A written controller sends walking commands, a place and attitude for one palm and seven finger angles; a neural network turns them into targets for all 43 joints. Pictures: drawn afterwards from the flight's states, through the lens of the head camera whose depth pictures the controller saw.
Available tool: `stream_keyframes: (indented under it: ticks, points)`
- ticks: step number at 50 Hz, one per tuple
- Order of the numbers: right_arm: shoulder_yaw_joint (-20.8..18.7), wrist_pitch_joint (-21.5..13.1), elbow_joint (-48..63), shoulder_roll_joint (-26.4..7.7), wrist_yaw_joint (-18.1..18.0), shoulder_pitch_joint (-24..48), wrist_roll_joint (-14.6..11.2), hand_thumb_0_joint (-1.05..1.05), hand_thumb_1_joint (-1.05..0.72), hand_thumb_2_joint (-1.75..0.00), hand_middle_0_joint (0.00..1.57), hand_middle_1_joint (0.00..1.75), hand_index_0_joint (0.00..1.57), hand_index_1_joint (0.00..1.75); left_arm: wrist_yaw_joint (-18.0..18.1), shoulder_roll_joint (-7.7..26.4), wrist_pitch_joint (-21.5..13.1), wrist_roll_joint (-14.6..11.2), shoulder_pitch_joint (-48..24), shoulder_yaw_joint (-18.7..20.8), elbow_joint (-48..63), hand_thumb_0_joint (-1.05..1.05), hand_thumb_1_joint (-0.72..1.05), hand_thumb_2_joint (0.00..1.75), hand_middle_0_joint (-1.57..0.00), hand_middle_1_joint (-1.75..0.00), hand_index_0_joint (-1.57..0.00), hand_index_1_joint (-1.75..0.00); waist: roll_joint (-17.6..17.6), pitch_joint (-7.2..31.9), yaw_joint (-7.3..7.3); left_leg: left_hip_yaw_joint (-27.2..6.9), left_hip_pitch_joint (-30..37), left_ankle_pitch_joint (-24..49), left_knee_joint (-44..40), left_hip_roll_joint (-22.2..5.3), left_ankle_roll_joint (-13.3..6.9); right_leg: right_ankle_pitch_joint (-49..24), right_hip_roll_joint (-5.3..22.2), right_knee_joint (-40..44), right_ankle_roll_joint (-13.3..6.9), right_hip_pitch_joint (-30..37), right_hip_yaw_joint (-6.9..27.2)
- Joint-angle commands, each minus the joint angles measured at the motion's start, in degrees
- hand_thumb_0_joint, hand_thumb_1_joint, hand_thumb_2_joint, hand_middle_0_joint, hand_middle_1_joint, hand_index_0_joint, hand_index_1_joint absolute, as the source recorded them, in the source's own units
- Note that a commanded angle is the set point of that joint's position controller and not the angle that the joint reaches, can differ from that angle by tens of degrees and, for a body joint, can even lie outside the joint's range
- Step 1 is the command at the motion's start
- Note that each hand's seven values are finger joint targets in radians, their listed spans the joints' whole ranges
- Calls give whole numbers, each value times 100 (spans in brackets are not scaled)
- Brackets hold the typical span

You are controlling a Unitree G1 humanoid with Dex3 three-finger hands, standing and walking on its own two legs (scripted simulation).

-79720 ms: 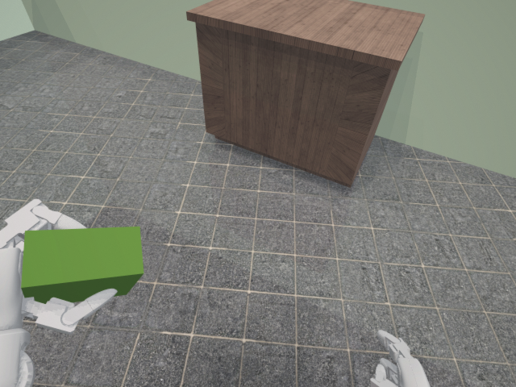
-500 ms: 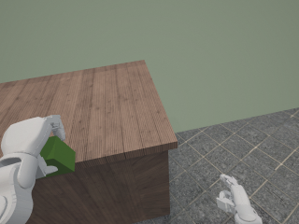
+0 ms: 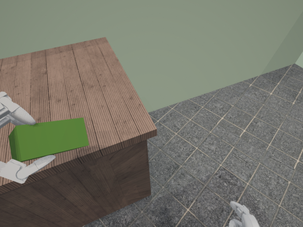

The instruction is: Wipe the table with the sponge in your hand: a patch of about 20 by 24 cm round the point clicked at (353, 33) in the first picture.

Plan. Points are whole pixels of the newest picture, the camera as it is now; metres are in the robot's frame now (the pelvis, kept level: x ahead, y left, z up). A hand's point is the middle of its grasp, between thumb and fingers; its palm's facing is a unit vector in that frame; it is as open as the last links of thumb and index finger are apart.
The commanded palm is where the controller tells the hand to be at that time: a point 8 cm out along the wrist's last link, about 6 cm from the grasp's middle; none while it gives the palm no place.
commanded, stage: step back with the hand held close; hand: left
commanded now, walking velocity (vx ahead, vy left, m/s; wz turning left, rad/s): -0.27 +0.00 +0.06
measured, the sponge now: (57, 139) +0.25 +0.20 +0.17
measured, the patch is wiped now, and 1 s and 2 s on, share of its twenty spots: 1.00 1.00 1.00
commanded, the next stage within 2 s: stop stepping back and stand still in 0.66 s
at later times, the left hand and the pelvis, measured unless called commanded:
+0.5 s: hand out of the picture +0.07 +0.27 +0.23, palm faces +0.55 -0.79 -0.26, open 9.6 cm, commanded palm +0.02 +0.31 +0.23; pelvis -0.13 +0.02 -0.01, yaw +4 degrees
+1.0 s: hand out of the picture -0.07 +0.22 +0.23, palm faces +0.43 -0.81 -0.40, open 9.6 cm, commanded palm -0.11 +0.27 +0.23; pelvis -0.27 -0.01 +0.01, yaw +0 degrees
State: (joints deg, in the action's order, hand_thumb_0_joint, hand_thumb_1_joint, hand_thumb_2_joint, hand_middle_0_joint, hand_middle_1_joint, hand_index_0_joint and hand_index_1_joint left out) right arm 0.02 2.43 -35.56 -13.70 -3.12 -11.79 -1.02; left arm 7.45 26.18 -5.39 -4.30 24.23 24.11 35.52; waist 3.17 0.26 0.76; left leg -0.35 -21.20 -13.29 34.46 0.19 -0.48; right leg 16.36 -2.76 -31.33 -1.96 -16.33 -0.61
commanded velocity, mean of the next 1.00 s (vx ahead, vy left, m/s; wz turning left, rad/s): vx -0.18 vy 0.03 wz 0.01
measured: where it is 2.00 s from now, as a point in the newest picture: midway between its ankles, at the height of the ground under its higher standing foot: outside the picture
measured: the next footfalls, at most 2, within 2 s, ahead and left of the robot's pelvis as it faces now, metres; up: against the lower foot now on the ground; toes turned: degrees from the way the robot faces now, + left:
left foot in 0.18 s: +0.02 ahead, +0.15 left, +0.00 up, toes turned +0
left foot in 0.56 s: -0.05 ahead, +0.14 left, +0.00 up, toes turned +6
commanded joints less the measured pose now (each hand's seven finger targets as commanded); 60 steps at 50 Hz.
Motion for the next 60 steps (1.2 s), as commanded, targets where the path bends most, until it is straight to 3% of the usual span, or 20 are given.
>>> stream_keyframes:
  ticks: [1, 6, 9, 12, 16, 19, 22, 26, 28, 29, 32, 40, 42, 43, 44, 45, 47, 53, 58, 60]
  points:
    - [-302, -393, 1102, -516, -124, 596, -128, 0, -90, -90, 20, 30, 20, 30, 80, 792, -443, -71, 225, 609, 553, 0, 10, 130, -120, -160, -120, -160, -1488, 1371, -102, -268, -425, -1171, 1715, -136, 61, -4626, 2095, 585, -500, 757, 1450]
    - [-134, -510, 1099, -453, -303, 667, -27, 0, -90, -90, 20, 30, 20, 30, 185, 889, -571, -27, -159, 599, 1110, 0, 10, 130, -120, -160, -120, -160, -755, 915, -41, -154, 84, -215, 379, -287, 7, -3317, 1633, 216, -263, 20, 898]
    - [-208, -663, 1129, -698, -405, 831, 48, 0, -90, -90, 20, 30, 20, 30, 303, 1113, -714, -39, -425, 798, 1787, 0, 10, 130, -120, -160, -120, -160, 662, 991, -259, -1057, 326, 1997, -964, -948, -255, -1616, 544, -323, 311, 26, 270]
    - [-240, -811, 1032, -613, -335, 590, 83, 0, -90, -90, 20, 30, 20, 30, 304, 968, -713, 14, -364, 854, 1530, 0, 10, 130, -120, -160, -120, -160, 621, 1200, -233, -880, 190, 2509, -753, -916, -272, -877, 281, -498, 348, 281, 117]
    - [-266, -879, 917, -651, -277, 671, 99, 0, -90, -90, 20, 30, 20, 30, 238, 575, -733, 80, -911, 546, 1035, 0, 10, 130, -120, -160, -120, -160, 732, 894, -186, -831, -929, 239, -1202, -1066, -327, -110, 218, -749, 366, 754, 162]
    - [-295, -872, 924, -690, -260, 733, 78, 0, -90, -90, 20, 30, 20, 30, 194, 490, -694, 176, -1386, 351, 656, 0, 10, 130, -120, -160, -120, -160, -162, 319, -121, -559, -1591, -2225, -494, -410, -230, 310, 626, 466, 176, 243, 908]
    - [-219, -742, 608, -442, -197, 640, 73, 0, -90, -90, 20, 30, 20, 30, 264, 594, -601, 217, -1731, 61, 648, 0, 10, 130, -120, -160, -120, -160, -1481, 359, -36, 95, 419, -1439, 2064, 99, 81, 2338, 1990, 2286, -374, -2273, 1939]
    - [-84, -638, 863, -480, -247, 737, 114, 0, -90, -90, 20, 30, 20, 30, 206, 748, -571, 194, -1719, 198, 826, 0, 10, 130, -120, -160, -120, -160, -922, 354, 19, -60, 748, -1396, 259, -184, -90, 1237, 1379, 1153, -60, -2141, 652]
    - [-115, -619, 1053, -841, -318, 929, 175, 0, -90, -90, 20, 30, 20, 30, 281, 562, -654, 220, -1681, 337, 1029, 0, 10, 130, -120, -160, -120, -160, 1918, 108, -51, -2514, -1649, -3305, -2501, -1872, -876, 874, -48, -2356, 388, -710, -47]
    - [-154, -659, 1082, -575, -323, 837, 250, 0, -90, -90, 20, 30, 20, 30, 367, 825, -660, 315, -1934, 532, 1123, 0, 10, 130, -120, -160, -120, -160, 1995, 64, 9, -2933, -2382, -2879, -2923, -2397, -1073, 880, -130, -4264, 404, -429, 392]
    - [-482, -805, 787, -606, -75, 683, 110, 0, -90, -90, 20, 30, 20, 30, 259, 595, -620, 109, -1476, 477, 1089, 0, 10, 130, -120, -160, -120, -160, 771, 856, -99, -1360, -554, -1385, -1874, -1706, -675, 887, -268, -4887, 465, -1322, 343]
    - [-189, -1204, 633, -372, -61, 838, 118, 0, -90, -90, 20, 30, 20, 30, 328, 417, -440, -33, -1240, 151, 1510, 0, 10, 130, -120, -160, -120, -160, 1425, 1072, -186, -854, 187, -1529, -2323, -1150, -42, 1277, -242, -37, 127, 597, -285]
    - [-217, -1100, 559, -247, -36, 776, 107, 0, -90, -90, 20, 30, 20, 30, 247, 646, -507, 71, -1061, 332, 1223, 0, 10, 130, -120, -160, -120, -160, 121, 1029, -168, -42, 118, -1549, -655, -388, 315, 483, 478, 1659, -301, 577, 255]
    - [-234, -995, 557, -238, -24, 811, 75, 0, -90, -90, 20, 30, 20, 30, 229, 906, -571, 87, -1001, 502, 1140, 0, 10, 130, -120, -160, -120, -160, -1229, 813, -190, 77, 70, -1085, 1443, 32, 401, 881, 1768, 2316, -763, -447, 2190]
    - [-205, -987, 505, -366, -51, 850, 111, 0, -90, -90, 20, 30, 20, 30, 257, 1095, -613, 28, -1014, 713, 1028, 0, 10, 130, -120, -160, -120, -160, -1287, 666, -247, -210, -404, -1161, 2608, 219, 378, -137, 2285, 2319, -1028, -822, 2495]
    - [-93, -942, 459, -307, -83, 673, 125, 0, -90, -90, 20, 30, 20, 30, 292, 1149, -660, 25, -1011, 881, 867, 0, 10, 130, -120, -160, -120, -160, -899, 845, -153, -239, -889, -1022, 2759, -17, 274, -1535, 2236, 1768, -923, -262, 1867]
    - [-202, -927, 599, -340, -134, 526, -7, 0, -90, -90, 20, 30, 20, 30, 151, 843, -582, 10, -514, 748, 373, 0, 10, 130, -120, -160, -120, -160, -1746, 969, -55, -249, -1397, -528, 2429, -20, 163, -3483, 1597, 858, -423, 1016, 1244]
    - [-221, -866, 578, -518, -162, 648, 14, 0, -90, -90, 20, 30, 20, 30, 140, 569, -660, 52, -1276, 243, -109, 0, 10, 130, -120, -160, -120, -160, -1066, 491, -61, 291, 279, -221, -273, -6, -198, -2191, 1556, 904, -208, 532, 1164]
    - [-313, -997, 764, -758, -127, 676, 40, 0, -90, -90, 20, 30, 20, 30, 223, 748, -803, 107, -1296, 286, 904, 0, 10, 130, -120, -160, -120, -160, 149, 317, -108, -609, 922, 74, -957, -601, -442, -331, 701, 741, -43, -29, 861]
    - [-200, -1000, 722, -647, -144, 572, 106, 0, -90, -90, 20, 30, 20, 30, 296, 801, -879, 153, -1223, 412, 1308, 0, 10, 130, -120, -160, -120, -160, 952, 416, -43, -1129, 812, 124, -1285, -870, -518, -135, 344, -44, 72, -123, 65]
